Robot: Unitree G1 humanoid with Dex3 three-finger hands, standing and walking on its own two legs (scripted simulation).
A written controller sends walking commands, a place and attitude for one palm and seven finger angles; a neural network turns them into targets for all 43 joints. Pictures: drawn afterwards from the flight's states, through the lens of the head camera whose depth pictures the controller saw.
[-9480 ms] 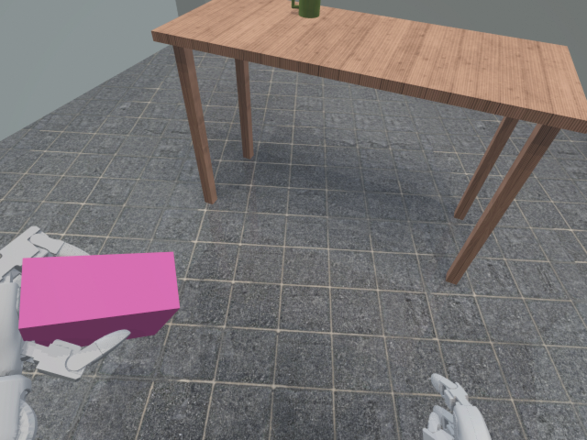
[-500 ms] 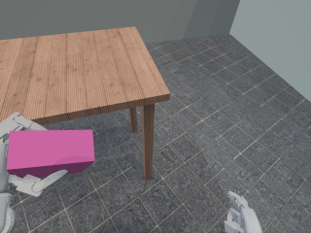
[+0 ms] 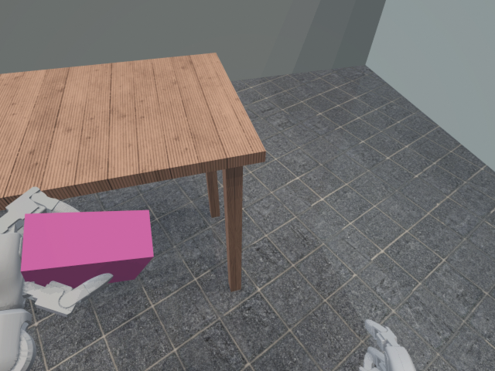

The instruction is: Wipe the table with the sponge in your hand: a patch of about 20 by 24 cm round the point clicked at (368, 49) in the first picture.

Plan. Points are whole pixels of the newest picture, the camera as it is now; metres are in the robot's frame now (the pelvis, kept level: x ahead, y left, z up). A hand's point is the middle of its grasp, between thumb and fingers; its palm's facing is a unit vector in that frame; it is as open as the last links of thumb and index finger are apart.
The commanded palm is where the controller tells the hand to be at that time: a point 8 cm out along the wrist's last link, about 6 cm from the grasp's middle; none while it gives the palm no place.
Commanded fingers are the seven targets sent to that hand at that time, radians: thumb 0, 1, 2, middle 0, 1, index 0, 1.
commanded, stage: shuffle to correct the standing spot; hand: left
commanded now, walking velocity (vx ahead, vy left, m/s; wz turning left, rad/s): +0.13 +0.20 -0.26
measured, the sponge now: (107, 250) +0.23 +0.20 +0.14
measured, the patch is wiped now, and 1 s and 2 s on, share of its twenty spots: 0.00 0.00 0.00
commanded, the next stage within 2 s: none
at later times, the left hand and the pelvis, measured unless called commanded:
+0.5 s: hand (66, 209) +0.28 +0.28 +0.15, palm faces +0.36 -0.86 -0.37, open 10.2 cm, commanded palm +0.22 +0.32 +0.17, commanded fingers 0.00 0.10 1.30 -1.20 -1.60 -1.20 -1.60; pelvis +0.05 +0.05 -0.02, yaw -2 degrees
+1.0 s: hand (56, 161) +0.37 +0.34 +0.15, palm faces +0.27 -0.84 -0.46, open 10.1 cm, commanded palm +0.32 +0.39 +0.17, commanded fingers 0.00 0.10 1.30 -1.20 -1.60 -1.20 -1.60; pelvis +0.14 +0.13 -0.02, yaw -6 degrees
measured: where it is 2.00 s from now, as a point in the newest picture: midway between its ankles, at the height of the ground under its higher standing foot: outside the picture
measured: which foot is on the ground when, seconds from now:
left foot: down 0.00-0.38, up 0.40-0.48, down 0.50-0.74, up 0.76-0.98, down 1.00-1.00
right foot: down 0.00-1.00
